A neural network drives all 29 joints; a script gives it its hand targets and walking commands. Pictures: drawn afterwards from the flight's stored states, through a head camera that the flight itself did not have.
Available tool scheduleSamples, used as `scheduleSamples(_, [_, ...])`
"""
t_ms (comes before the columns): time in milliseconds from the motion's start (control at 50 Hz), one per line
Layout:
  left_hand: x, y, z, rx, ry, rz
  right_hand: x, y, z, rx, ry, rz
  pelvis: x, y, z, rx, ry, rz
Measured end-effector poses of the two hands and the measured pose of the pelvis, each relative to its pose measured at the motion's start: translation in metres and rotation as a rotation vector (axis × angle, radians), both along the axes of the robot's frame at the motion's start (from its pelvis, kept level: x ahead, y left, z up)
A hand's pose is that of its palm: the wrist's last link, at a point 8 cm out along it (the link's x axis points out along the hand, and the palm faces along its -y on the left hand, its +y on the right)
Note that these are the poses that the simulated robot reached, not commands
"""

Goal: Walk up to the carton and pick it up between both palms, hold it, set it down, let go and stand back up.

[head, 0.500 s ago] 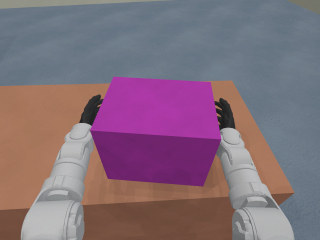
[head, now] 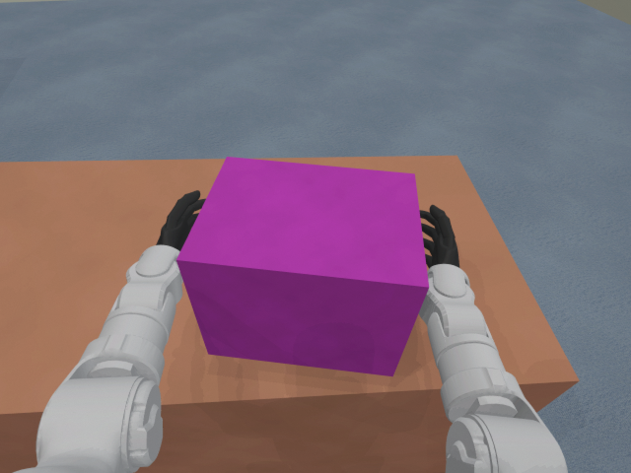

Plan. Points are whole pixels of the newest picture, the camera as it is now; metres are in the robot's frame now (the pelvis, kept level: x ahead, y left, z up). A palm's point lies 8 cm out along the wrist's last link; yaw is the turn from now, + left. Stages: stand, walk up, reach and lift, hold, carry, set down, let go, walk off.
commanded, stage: set down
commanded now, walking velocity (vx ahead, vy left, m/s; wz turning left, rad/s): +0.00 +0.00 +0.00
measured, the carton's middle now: (309, 265) +0.39 +0.00 +0.05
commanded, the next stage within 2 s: none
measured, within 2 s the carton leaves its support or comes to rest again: rests again in 1.00 s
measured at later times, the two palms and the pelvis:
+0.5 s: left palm (178, 250) +0.42 +0.18 +0.06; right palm (431, 272) +0.38 -0.17 +0.05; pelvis +0.01 +0.00 +0.00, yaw +0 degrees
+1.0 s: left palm (181, 260) +0.42 +0.19 +0.03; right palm (424, 284) +0.38 -0.17 +0.02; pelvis +0.02 +0.00 +0.00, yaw +0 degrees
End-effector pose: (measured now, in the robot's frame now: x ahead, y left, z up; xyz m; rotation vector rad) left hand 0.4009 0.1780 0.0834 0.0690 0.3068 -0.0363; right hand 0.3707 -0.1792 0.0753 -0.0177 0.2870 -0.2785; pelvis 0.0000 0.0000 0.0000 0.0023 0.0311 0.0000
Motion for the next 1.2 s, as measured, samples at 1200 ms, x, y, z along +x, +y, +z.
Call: scheduleSamples(1200, [0.019,0.008,-0.053,0.007,0.021,-0.042,0.005,0.009,-0.057,-0.018,0.021,-0.028,0.019,0.001,-0.001,-0.001,0.117,0.001])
